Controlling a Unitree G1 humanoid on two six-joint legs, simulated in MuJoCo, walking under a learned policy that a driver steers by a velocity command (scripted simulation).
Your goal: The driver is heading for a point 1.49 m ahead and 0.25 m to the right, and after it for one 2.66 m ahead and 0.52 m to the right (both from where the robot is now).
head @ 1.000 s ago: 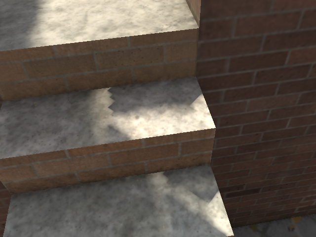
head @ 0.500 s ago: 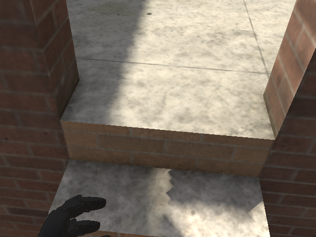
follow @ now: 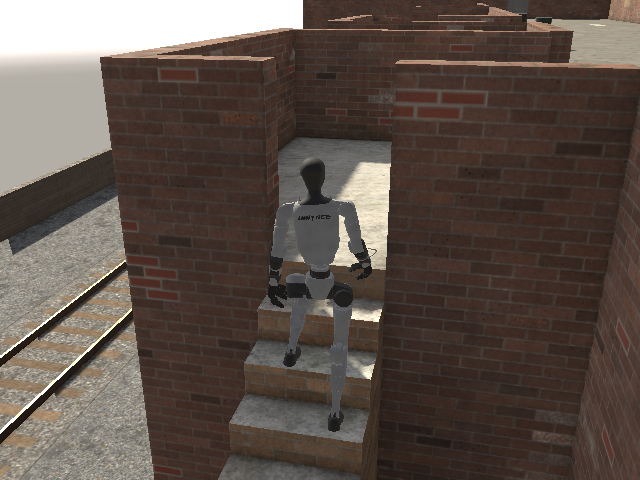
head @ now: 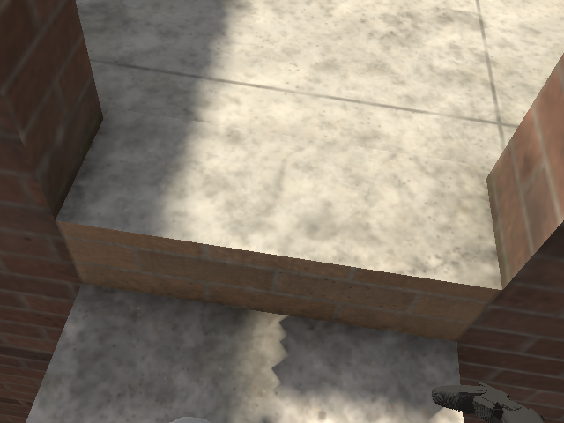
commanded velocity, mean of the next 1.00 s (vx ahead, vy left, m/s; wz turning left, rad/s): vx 0.05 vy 0.00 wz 0.03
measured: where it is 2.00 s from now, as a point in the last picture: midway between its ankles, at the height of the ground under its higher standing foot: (305, 400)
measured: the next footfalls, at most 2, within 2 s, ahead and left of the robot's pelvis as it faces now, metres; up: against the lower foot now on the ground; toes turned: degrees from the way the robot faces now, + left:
left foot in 0.04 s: +0.15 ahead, +0.12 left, +0.18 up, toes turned -3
right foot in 0.32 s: +0.11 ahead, -0.14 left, +0.18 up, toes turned -1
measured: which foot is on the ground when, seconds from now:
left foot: up 0.00-0.02, down 0.04-1.00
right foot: down 0.00-0.06, up 0.08-0.30, down 0.32-0.98, up 1.00-1.00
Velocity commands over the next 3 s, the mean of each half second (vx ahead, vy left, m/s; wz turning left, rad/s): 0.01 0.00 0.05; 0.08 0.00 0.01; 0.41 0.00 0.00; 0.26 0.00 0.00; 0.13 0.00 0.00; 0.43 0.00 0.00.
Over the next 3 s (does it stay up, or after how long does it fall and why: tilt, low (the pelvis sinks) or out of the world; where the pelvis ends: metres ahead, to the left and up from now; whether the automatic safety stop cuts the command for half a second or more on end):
stays up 0.66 -0.03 0.55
